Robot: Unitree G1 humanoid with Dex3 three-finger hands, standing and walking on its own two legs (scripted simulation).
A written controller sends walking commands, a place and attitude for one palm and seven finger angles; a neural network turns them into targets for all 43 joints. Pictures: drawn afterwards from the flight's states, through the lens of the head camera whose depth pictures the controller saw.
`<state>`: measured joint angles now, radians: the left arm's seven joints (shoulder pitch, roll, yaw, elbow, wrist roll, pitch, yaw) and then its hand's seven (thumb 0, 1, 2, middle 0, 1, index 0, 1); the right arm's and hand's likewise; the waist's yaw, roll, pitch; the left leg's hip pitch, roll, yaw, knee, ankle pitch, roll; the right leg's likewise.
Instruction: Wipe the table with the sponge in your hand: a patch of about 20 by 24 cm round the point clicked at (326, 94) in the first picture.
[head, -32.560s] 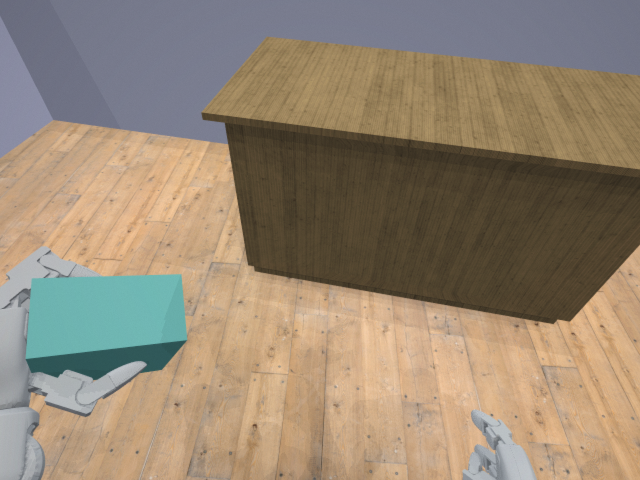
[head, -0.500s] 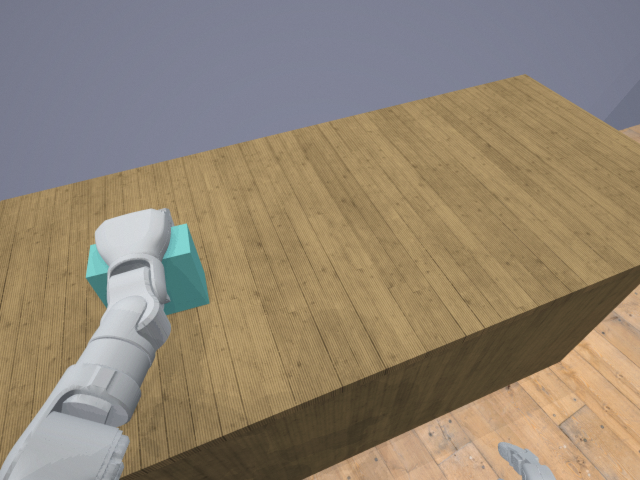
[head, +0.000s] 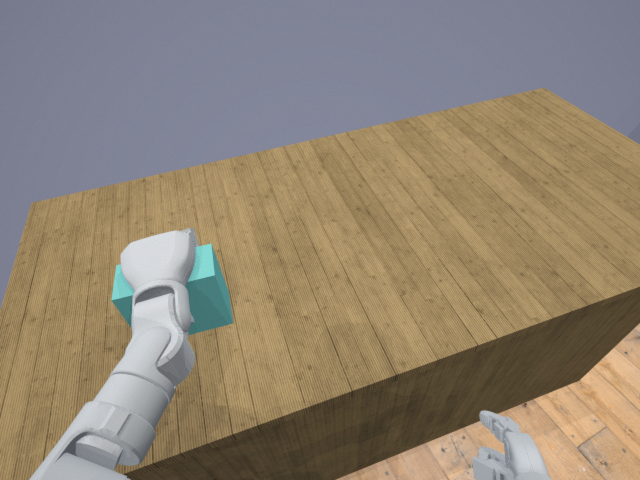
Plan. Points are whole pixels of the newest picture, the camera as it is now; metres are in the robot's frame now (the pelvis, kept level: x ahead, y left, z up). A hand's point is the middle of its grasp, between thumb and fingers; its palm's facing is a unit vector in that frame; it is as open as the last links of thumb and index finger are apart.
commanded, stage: wipe back along the middle lane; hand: left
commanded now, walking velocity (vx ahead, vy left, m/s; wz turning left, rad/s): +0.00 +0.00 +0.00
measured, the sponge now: (181, 303) +0.34 +0.25 +0.02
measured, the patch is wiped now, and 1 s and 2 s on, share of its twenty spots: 0.70 0.80 0.95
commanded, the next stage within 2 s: slide across to the third lane in 0.62 s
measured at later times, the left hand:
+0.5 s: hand (178, 314) +0.30 +0.22 +0.06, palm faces +0.03 -0.07 -1.00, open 10.2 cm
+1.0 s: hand (190, 332) +0.27 +0.20 +0.06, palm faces +0.00 -0.08 -1.00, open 10.2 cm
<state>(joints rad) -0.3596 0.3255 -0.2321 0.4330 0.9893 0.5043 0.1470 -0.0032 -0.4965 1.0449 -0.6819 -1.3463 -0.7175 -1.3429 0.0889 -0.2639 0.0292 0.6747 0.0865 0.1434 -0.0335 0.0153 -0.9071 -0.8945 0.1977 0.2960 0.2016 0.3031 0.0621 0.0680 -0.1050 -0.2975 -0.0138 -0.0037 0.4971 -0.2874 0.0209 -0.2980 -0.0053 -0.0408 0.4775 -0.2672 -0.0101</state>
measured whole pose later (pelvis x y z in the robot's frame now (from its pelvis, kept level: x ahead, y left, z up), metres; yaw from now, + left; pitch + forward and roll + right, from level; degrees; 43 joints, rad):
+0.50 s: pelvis +0.00 +0.00 +0.00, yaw -1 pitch +2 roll +0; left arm -0.14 0.32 -0.29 0.15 0.99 0.58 0.14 0.00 -0.49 1.04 -0.67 -1.35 -0.71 -1.35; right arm 0.02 -0.26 0.04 0.63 0.09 0.14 0.00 0.02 -0.91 -0.89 0.20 0.30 0.20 0.30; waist 0.08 0.08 -0.10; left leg -0.25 -0.01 0.01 0.51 -0.30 0.01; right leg -0.26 0.00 -0.03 0.51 -0.28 -0.02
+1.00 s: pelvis -0.02 -0.02 +0.00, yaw +0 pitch +0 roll +0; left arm -0.15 0.31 -0.34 0.14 0.98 0.59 0.10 -0.01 -0.49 1.05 -0.67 -1.35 -0.71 -1.35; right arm 0.02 -0.26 0.03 0.66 0.09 0.11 -0.02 0.02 -0.91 -0.89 0.20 0.30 0.20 0.30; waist 0.09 0.09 -0.07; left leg -0.23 0.00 0.00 0.50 -0.27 0.00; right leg -0.25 0.01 -0.04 0.52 -0.27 -0.03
